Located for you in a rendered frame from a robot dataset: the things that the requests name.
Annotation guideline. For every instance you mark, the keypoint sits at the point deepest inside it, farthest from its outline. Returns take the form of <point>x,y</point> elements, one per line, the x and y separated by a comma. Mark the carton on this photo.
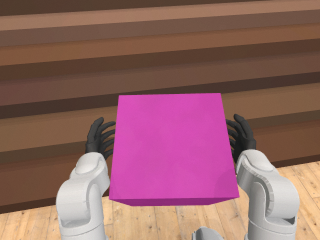
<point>172,150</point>

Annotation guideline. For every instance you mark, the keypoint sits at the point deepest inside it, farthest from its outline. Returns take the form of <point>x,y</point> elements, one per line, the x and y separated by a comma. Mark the robot left hand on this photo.
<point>95,138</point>

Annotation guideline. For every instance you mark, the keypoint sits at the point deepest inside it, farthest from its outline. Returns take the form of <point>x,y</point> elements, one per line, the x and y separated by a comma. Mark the robot right forearm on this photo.
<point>273,199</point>

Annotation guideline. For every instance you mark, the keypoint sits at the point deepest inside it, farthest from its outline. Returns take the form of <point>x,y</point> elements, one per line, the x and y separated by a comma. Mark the robot right hand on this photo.
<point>243,136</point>

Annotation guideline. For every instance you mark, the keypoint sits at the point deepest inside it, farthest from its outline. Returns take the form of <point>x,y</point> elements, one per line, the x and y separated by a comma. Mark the right robot thigh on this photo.
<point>206,234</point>

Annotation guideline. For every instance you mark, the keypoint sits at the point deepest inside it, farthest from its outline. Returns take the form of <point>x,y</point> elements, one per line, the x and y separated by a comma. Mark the robot left forearm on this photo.
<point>79,200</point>

